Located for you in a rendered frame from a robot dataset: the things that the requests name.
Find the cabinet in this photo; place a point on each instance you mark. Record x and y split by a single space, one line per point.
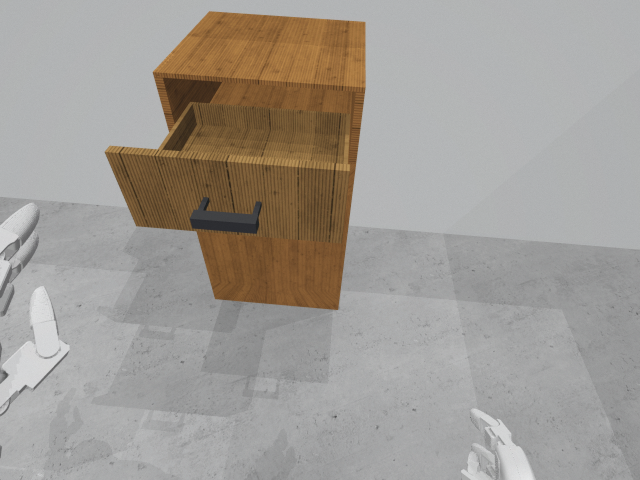
274 62

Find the drawer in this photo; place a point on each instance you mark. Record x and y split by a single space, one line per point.
293 161

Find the left robot hand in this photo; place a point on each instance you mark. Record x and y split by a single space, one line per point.
32 363

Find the right robot hand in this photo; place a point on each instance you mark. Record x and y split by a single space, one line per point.
509 463

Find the handle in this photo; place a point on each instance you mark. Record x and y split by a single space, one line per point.
225 221

